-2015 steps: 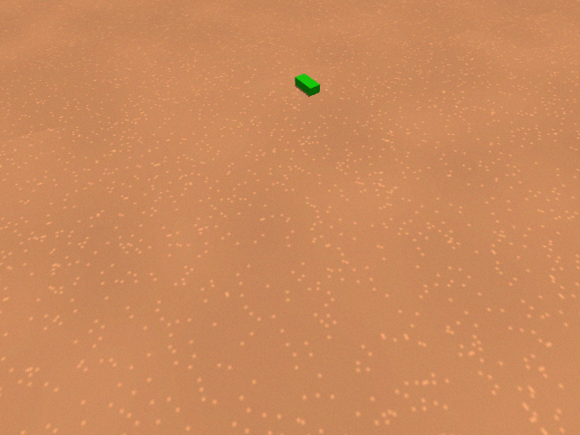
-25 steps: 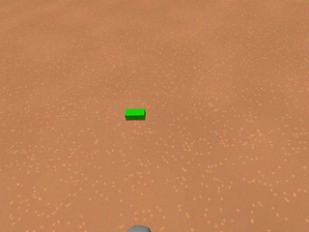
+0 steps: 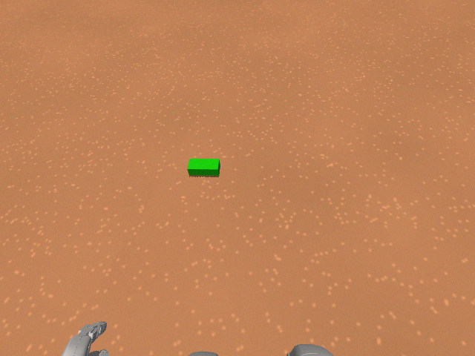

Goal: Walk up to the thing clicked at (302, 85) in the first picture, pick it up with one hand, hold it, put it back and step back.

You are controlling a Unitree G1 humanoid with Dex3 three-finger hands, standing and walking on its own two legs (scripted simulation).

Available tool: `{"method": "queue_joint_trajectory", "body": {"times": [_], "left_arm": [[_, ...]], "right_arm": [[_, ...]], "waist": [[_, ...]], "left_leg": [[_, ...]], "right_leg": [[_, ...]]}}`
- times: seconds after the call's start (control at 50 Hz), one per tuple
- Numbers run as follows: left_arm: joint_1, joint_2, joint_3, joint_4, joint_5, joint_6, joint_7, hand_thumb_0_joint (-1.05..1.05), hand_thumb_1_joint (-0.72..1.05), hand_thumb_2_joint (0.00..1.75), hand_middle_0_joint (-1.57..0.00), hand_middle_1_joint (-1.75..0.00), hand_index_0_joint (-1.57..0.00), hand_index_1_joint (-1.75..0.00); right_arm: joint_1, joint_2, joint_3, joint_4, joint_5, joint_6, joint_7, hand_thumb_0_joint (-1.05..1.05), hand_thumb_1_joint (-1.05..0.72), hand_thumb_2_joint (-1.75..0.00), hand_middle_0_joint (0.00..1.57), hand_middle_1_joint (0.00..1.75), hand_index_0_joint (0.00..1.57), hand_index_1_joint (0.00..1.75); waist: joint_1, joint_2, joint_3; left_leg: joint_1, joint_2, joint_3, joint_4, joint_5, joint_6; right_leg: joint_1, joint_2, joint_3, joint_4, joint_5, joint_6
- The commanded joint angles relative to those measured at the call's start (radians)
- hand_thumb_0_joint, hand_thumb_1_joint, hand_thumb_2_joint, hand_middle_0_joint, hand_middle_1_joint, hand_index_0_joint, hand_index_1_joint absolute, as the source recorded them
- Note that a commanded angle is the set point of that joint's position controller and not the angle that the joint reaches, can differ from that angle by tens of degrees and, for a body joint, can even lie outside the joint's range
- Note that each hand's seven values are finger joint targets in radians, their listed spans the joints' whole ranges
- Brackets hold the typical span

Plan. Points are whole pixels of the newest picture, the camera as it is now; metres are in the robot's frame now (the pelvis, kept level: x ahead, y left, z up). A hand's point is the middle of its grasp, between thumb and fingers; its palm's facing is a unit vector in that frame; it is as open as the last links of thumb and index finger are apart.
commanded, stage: step back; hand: left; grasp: from above
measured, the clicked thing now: (204, 166) +1.08 +0.23 -0.73
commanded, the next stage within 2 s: stand in 0.22 s
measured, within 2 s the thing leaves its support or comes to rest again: neither
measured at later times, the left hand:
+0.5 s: hand out of the picture +0.09 +0.28 -0.14, palm faces +0.01 -0.95 -0.32, open 7.4 cm
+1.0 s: hand out of the picture +0.10 +0.27 -0.13, palm faces -0.02 -0.93 -0.36, open 7.4 cm
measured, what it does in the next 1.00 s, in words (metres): steps on the spot: left foot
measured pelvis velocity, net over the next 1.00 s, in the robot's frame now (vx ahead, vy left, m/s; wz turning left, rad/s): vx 0.03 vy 0.01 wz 0.01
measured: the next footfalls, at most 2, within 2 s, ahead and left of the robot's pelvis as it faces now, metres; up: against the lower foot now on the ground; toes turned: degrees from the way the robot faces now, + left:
left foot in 0.20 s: +0.05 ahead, +0.16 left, +0.00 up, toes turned +1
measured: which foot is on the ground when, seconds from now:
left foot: up 0.00-0.18, down 0.20-1.00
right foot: down 0.00-1.00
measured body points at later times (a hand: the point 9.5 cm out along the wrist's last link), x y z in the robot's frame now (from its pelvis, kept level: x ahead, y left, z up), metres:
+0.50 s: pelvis +0.03 +0.02 +0.02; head +0.03 +0.03 +0.47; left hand +0.09 +0.33 -0.12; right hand +0.12 -0.27 -0.11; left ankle +0.01 +0.16 -0.72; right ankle +0.05 -0.11 -0.72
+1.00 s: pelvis +0.03 +0.01 +0.02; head +0.03 +0.01 +0.47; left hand +0.10 +0.32 -0.10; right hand +0.11 -0.28 -0.11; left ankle +0.01 +0.16 -0.72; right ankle +0.05 -0.11 -0.72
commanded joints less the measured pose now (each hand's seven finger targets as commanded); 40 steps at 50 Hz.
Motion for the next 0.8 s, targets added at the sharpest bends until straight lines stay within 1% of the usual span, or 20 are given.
{"method": "queue_joint_trajectory", "body": {"times": [0.0, 0.04, 0.1, 0.12, 0.14, 0.16, 0.18, 0.2, 0.22, 0.24, 0.26, 0.28, 0.3, 0.32, 0.36, 0.4, 0.44, 0.64, 0.72, 0.78], "left_arm": [[-0.063, 0.285, 0.062, -0.073, -0.005, -0.027, 0.017, 0.0, 0.9, 0.9, -0.2, -0.3, -0.2, -0.3], [-0.057, 0.283, 0.065, -0.048, -0.004, -0.031, 0.017, 0.0, 0.9, 0.9, -0.2, -0.3, -0.2, -0.3], [-0.057, 0.278, 0.066, -0.045, -0.004, -0.027, 0.017, 0.0, 0.9, 0.9, -0.2, -0.3, -0.2, -0.3], [-0.072, 0.272, 0.062, -0.044, -0.008, -0.023, 0.016, 0.0, 0.9, 0.9, -0.2, -0.3, -0.2, -0.3], [-0.096, 0.277, 0.059, -0.049, -0.011, -0.018, 0.014, 0.0, 0.9, 0.9, -0.2, -0.3, -0.2, -0.3], [-0.1, 0.268, 0.055, -0.046, -0.017, -0.01, 0.012, 0.0, 0.9, 0.9, -0.2, -0.3, -0.2, -0.3], [-0.091, 0.247, 0.047, -0.047, -0.02, -0.006, 0.012, 0.0, 0.9, 0.9, -0.2, -0.3, -0.2, -0.3], [-0.044, 0.179, 0.019, -0.028, -0.039, -0.002, 0.009, 0.0, 0.9, 0.9, -0.2, -0.3, -0.2, -0.3], [-0.037, 0.147, 0.012, -0.015, -0.053, 0.001, 0.006, 0.0, 0.9, 0.9, -0.2, -0.3, -0.2, -0.3], [-0.031, 0.175, 0.015, 0.005, -0.051, 0.005, 0.008, 0.0, 0.9, 0.9, -0.2, -0.3, -0.2, -0.3], [-0.039, 0.175, 0.008, 0.025, -0.043, 0.0, 0.004, 0.0, 0.9, 0.9, -0.2, -0.3, -0.2, -0.3], [-0.063, 0.186, 0.008, 0.038, -0.032, -0.008, 0.0, 0.0, 0.9, 0.9, -0.2, -0.3, -0.2, -0.3], [-0.085, 0.204, 0.009, 0.043, -0.025, -0.015, -0.003, 0.0, 0.9, 0.9, -0.2, -0.3, -0.2, -0.3], [-0.079, 0.209, 0.007, 0.052, -0.021, -0.018, -0.003, 0.0, 0.9, 0.9, -0.2, -0.3, -0.2, -0.3], [-0.064, 0.195, -0.004, 0.071, -0.027, -0.019, -0.004, 0.0, 0.9, 0.9, -0.2, -0.3, -0.2, -0.3], [-0.067, 0.198, -0.01, 0.086, -0.032, -0.02, -0.004, 0.0, 0.9, 0.9, -0.2, -0.3, -0.2, -0.3], [-0.068, 0.208, -0.014, 0.102, -0.031, -0.019, -0.003, 0.0, 0.9, 0.9, -0.2, -0.3, -0.2, -0.3], [-0.052, 0.208, -0.025, 0.141, -0.021, -0.023, 0.003, 0.0, 0.9, 0.9, -0.2, -0.3, -0.2, -0.3], [-0.051, 0.21, -0.026, 0.144, -0.023, -0.022, 0.002, 0.0, 0.9, 0.9, -0.2, -0.3, -0.2, -0.3], [-0.049, 0.208, -0.025, 0.142, -0.021, -0.025, 0.004, 0.0, 0.9, 0.9, -0.2, -0.3, -0.2, -0.3]], "right_arm": [[0.041, -0.19, -0.034, -0.023, -0.003, -0.013, -0.006, 0.0, -0.9, -0.9, 0.2, 0.3, 0.2, 0.3], [0.045, -0.171, -0.03, -0.01, -0.009, -0.015, -0.002, 0.0, -0.9, -0.9, 0.2, 0.3, 0.2, 0.3], [0.023, -0.163, -0.026, 0.002, -0.011, -0.023, -0.002, 0.0, -0.9, -0.9, 0.2, 0.3, 0.2, 0.3], [0.016, -0.159, -0.028, 0.009, -0.016, -0.025, -0.002, 0.0, -0.9, -0.9, 0.2, 0.3, 0.2, 0.3], [0.036, -0.16, -0.032, 0.023, -0.019, -0.028, -0.002, 0.0, -0.9, -0.9, 0.2, 0.3, 0.2, 0.3], [0.036, -0.157, -0.033, 0.036, -0.022, -0.032, -0.001, 0.0, -0.9, -0.9, 0.2, 0.3, 0.2, 0.3], [0.02, -0.175, -0.042, 0.036, -0.026, -0.035, -0.003, 0.0, -0.9, -0.9, 0.2, 0.3, 0.2, 0.3], [-0.007, -0.218, -0.042, 0.006, -0.024, -0.054, 0.0, 0.0, -0.9, -0.9, 0.2, 0.3, 0.2, 0.3], [-0.095, -0.257, -0.042, -0.007, -0.025, -0.065, 0.002, 0.0, -0.9, -0.9, 0.2, 0.3, 0.2, 0.3], [-0.169, -0.265, -0.036, -0.01, -0.02, -0.068, 0.005, 0.0, -0.9, -0.9, 0.2, 0.3, 0.2, 0.3], [-0.194, -0.235, -0.029, 0.004, -0.013, -0.062, 0.011, 0.0, -0.9, -0.9, 0.2, 0.3, 0.2, 0.3], [-0.189, -0.19, -0.018, 0.009, -0.007, -0.059, 0.016, 0.0, -0.9, -0.9, 0.2, 0.3, 0.2, 0.3], [-0.182, -0.173, -0.013, 0.01, -0.004, -0.058, 0.015, 0.0, -0.9, -0.9, 0.2, 0.3, 0.2, 0.3], [-0.168, -0.173, -0.011, 0.021, -0.003, -0.059, 0.016, 0.0, -0.9, -0.9, 0.2, 0.3, 0.2, 0.3], [-0.171, -0.191, -0.014, 0.044, -0.004, -0.062, 0.017, 0.0, -0.9, -0.9, 0.2, 0.3, 0.2, 0.3], [-0.16, -0.193, -0.013, 0.058, -0.001, -0.063, 0.017, 0.0, -0.9, -0.9, 0.2, 0.3, 0.2, 0.3], [-0.172, -0.181, -0.01, 0.066, 0.0, -0.06, 0.017, 0.0, -0.9, -0.9, 0.2, 0.3, 0.2, 0.3], [-0.209, -0.178, -0.006, 0.081, 0.002, -0.049, 0.018, 0.0, -0.9, -0.9, 0.2, 0.3, 0.2, 0.3], [-0.209, -0.179, -0.001, 0.088, 0.001, -0.05, 0.02, 0.0, -0.9, -0.9, 0.2, 0.3, 0.2, 0.3], [-0.216, -0.182, -0.003, 0.086, 0.001, -0.051, 0.02, 0.0, -0.9, -0.9, 0.2, 0.3, 0.2, 0.3]], "waist": [[0.021, -0.13, -0.02], [0.03, -0.156, -0.04], [0.037, -0.192, -0.098], [0.03, -0.202, -0.106], [0.008, -0.208, -0.123], [0.0, -0.186, -0.118], [0.002, -0.146, -0.129], [0.009, -0.013, -0.146], [0.058, 0.049, -0.132], [0.082, 0.045, -0.109], [0.083, 0.026, -0.098], [0.063, 0.011, -0.104], [0.037, 0.01, -0.1], [0.026, 0.021, -0.115], [0.038, 0.058, -0.115], [0.029, 0.042, -0.131], [0.028, 0.032, -0.106], [0.025, -0.009, -0.119], [0.027, -0.004, -0.112], [0.029, -0.015, -0.143]], "left_leg": [[-0.124, 0.018, -0.039, 0.108, -0.013, 0.02], [-0.103, 0.026, -0.018, 0.068, 0.04, 0.009], [-0.068, 0.033, 0.058, -0.102, 0.045, -0.004], [-0.034, 0.033, 0.083, -0.143, 0.06, -0.005], [0.032, 0.026, 0.105, -0.233, 0.131, -0.002], [0.086, 0.017, 0.113, -0.341, 0.242, -0.003], [0.124, 0.036, 0.066, -0.372, 0.356, 0.006], [0.195, 0.173, -0.118, -0.47, 0.483, 0.03], [0.12, 0.256, -0.225, -0.508, 0.445, 0.078], [-0.019, 0.261, -0.22, -0.484, 0.357, 0.104], [-0.066, 0.22, -0.154, -0.469, 0.278, 0.079], [-0.038, 0.171, -0.075, -0.467, 0.264, 0.046], [0.012, 0.139, -0.034, -0.464, 0.304, 0.028], [0.067, 0.136, -0.021, -0.457, 0.367, 0.018], [0.097, 0.153, -0.033, -0.475, 0.445, 0.021], [0.134, 0.16, -0.024, -0.481, 0.534, 0.022], [0.133, 0.158, -0.018, -0.501, 0.516, 0.019], [0.18, 0.155, 0.007, -0.537, 0.515, 0.018], [0.181, 0.154, 0.011, -0.549, 0.499, 0.012], [0.2, 0.162, 0.01, -0.543, 0.553, 0.013]], "right_leg": [[0.043, -0.264, 0.325, -0.307, 0.006, -0.145], [0.048, -0.243, 0.281, -0.28, 0.05, -0.129], [0.125, -0.24, 0.227, -0.228, 0.233, -0.134], [0.107, -0.236, 0.206, -0.212, 0.254, -0.131], [0.079, -0.232, 0.193, -0.184, 0.235, -0.122], [0.046, -0.208, 0.167, -0.15, 0.218, -0.098], [0.035, -0.182, 0.148, -0.103, 0.254, -0.063], [-0.02, -0.096, 0.099, -0.044, 0.169, -0.013], [0.024, -0.024, 0.044, -0.056, 0.026, 0.022], [0.147, -0.041, 0.082, -0.111, -0.045, 0.018], [0.219, -0.06, 0.103, -0.191, -0.016, 0.015], [0.231, -0.094, 0.121, -0.213, 0.038, 0.005], [0.208, -0.113, 0.138, -0.221, 0.111, -0.005], [0.196, -0.122, 0.132, -0.229, 0.172, -0.012], [0.205, -0.107, 0.106, -0.246, 0.199, -0.006], [0.225, -0.107, 0.102, -0.257, 0.244, -0.003], [0.219, -0.105, 0.097, -0.281, 0.224, 0.002], [0.23, -0.118, 0.096, -0.333, 0.263, 0.016], [0.227, -0.12, 0.1, -0.346, 0.246, 0.016], [0.248, -0.124, 0.093, -0.335, 0.301, 0.015]]}}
